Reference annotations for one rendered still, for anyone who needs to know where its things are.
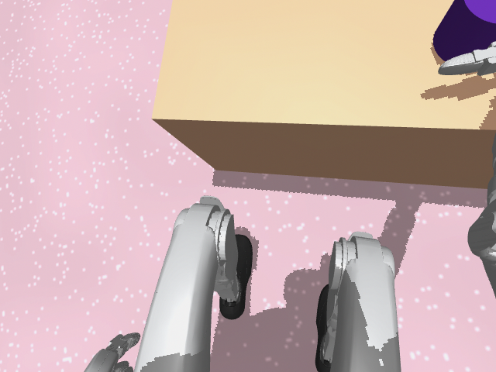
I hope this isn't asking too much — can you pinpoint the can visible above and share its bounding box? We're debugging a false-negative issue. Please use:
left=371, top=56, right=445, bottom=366
left=433, top=0, right=496, bottom=61

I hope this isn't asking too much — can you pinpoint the right robot hand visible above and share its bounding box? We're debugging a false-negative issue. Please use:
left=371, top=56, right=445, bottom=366
left=438, top=41, right=496, bottom=76

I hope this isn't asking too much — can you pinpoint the right robot foot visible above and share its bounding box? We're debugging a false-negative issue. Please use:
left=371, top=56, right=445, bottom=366
left=315, top=284, right=331, bottom=372

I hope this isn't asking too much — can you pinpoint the right robot arm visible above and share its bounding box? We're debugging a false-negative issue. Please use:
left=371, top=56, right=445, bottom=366
left=467, top=133, right=496, bottom=298

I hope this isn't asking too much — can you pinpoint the left robot foot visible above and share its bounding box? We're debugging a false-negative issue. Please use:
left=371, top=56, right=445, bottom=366
left=219, top=234, right=253, bottom=319

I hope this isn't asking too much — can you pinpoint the left robot hand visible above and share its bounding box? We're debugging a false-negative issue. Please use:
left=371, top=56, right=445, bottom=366
left=84, top=332, right=140, bottom=372

